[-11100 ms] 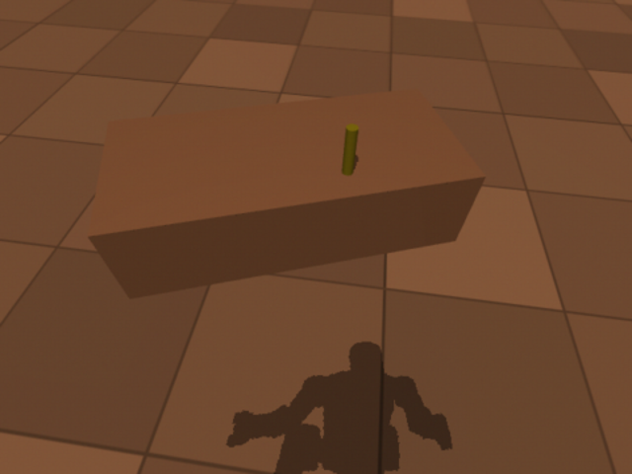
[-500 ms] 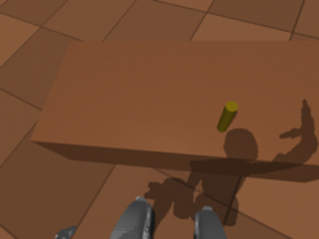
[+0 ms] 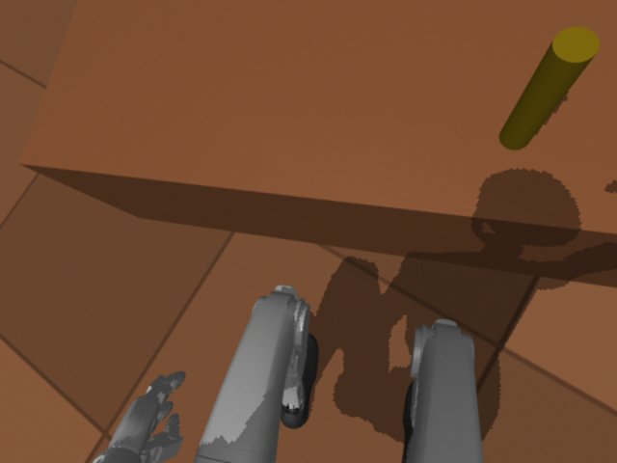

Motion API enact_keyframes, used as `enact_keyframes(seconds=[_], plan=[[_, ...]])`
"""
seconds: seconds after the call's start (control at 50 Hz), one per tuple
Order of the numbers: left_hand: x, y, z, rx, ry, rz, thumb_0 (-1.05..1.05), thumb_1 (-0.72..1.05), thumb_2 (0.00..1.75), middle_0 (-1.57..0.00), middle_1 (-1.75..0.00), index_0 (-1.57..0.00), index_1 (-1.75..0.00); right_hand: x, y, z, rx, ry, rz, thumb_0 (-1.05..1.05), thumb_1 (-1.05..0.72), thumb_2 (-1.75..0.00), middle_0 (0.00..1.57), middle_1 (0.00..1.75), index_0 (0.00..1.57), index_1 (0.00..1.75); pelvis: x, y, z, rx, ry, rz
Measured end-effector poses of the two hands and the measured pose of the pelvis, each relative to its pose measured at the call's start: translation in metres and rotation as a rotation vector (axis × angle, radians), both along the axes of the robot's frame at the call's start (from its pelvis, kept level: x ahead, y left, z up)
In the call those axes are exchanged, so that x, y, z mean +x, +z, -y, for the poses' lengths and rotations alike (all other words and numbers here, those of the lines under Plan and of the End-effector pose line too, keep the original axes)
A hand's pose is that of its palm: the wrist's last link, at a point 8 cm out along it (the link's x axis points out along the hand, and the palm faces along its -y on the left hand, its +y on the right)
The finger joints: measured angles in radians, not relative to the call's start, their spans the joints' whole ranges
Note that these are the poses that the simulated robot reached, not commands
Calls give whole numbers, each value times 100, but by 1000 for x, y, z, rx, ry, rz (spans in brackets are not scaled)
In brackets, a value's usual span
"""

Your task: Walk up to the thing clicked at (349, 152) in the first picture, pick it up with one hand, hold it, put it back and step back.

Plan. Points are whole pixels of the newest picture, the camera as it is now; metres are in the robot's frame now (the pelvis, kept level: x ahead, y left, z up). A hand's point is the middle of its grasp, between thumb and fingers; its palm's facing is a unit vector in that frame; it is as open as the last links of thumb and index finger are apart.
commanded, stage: approach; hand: right
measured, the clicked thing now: (539, 99) +0.56 -0.20 -0.05
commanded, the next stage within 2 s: close in in 0.04 s
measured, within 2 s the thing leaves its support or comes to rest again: neither
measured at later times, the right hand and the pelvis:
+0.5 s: hand (566, 135) +0.53 -0.24 -0.08, palm faces +0.08 +1.00 -0.02, open 16.6 cm; pelvis -0.04 +0.00 -0.11, yaw +0 degrees
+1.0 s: hand (535, 125) +0.54 -0.20 -0.08, palm faces +0.11 +0.99 -0.02, open 16.7 cm; pelvis -0.02 +0.01 -0.09, yaw -3 degrees
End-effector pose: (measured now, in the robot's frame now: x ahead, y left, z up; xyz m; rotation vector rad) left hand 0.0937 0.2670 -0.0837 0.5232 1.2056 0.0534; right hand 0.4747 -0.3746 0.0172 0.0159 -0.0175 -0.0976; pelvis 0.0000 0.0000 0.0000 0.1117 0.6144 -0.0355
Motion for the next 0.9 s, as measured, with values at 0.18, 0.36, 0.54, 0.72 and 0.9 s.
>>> enact_keyframes(seconds=[0.18,0.36,0.54,0.72,0.9], plan=[[-54,-73,4,-33,44,-130,0,90,90,-19,-29,-19,-29,9,-69,-23,-18,3,-55,-1,42,-3,8,3,7,3,-23,-66,-1,8,2,-4],[-105,-102,-6,9,107,-215,0,91,89,-19,-29,-20,-29,17,-102,-52,-28,6,-16,-1,35,-3,9,2,7,2,-41,-109,-1,16,3,24],[-115,-97,-9,21,165,-229,0,91,89,-19,-29,-20,-29,32,-90,-89,-33,15,-43,-1,34,-3,8,2,7,2,-37,-105,0,9,-3,6],[-96,-92,-7,-14,171,-204,0,90,90,-19,-29,-20,-29,43,-73,-103,-27,-16,-45,-1,34,-4,8,3,7,2,-27,-90,0,-9,-9,-17],[-75,-100,-12,-26,139,-213,0,90,90,-19,-30,-20,-30,36,-93,-113,-27,-13,-60,-1,34,-4,8,3,6,3,-24,-91,-4,-25,-18,-30]])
